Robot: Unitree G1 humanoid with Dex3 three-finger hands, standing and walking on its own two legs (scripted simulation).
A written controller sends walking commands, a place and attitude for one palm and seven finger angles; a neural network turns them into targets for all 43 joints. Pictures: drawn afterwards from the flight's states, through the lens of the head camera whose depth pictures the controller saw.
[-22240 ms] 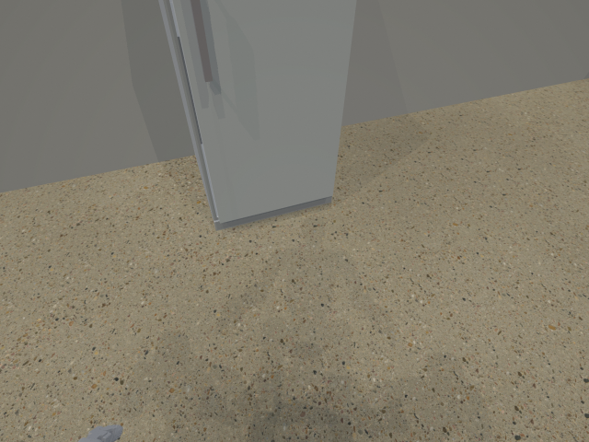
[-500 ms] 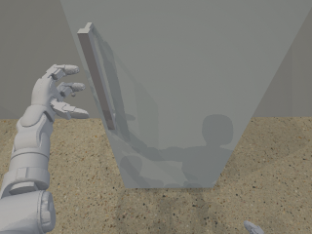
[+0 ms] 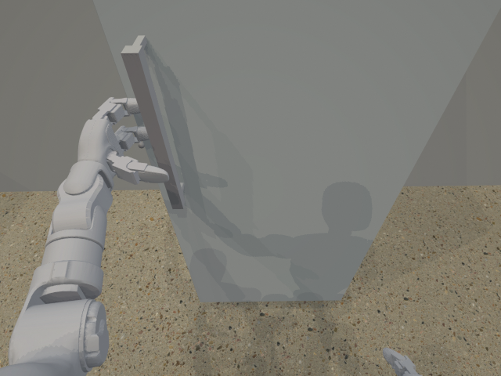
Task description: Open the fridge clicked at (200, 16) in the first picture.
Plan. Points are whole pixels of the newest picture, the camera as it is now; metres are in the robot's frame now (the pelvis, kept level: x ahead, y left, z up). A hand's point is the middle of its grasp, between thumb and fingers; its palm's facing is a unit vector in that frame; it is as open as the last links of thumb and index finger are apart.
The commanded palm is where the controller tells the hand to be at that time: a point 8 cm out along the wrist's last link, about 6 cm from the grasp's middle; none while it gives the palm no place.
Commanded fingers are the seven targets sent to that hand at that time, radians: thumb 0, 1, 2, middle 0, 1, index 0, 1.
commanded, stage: feel for the door with the fingertips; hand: left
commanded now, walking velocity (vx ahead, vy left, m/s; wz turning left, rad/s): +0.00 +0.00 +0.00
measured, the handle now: (163, 137) +0.47 +0.17 +0.14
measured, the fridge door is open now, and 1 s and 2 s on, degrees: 0 0 0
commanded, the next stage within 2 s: slide the fingers in behind the handle in 0.04 s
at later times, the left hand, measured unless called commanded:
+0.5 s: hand (139, 149) +0.41 +0.19 +0.16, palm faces +0.06 -1.00 +0.00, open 13.9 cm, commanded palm +0.38 +0.24 +0.17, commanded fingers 0.00 -0.50 0.30 -0.30 -1.20 -0.30 -1.20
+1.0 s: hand (144, 153) +0.40 +0.18 +0.17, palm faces +0.07 -1.00 +0.00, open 14.1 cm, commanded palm +0.37 +0.22 +0.17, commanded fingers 0.00 -0.50 0.30 -0.30 -1.20 -0.30 -1.20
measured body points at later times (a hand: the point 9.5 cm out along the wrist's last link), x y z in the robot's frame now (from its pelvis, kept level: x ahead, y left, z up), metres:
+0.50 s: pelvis +0.00 +0.00 +0.00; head +0.00 -0.01 +0.45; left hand +0.40 +0.25 +0.17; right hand +0.11 -0.25 -0.11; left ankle -0.03 +0.10 -0.74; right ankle +0.02 -0.11 -0.74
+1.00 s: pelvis -0.01 +0.00 +0.00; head -0.01 -0.01 +0.45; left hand +0.39 +0.23 +0.17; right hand +0.14 -0.24 -0.10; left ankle -0.03 +0.10 -0.74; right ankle +0.02 -0.11 -0.74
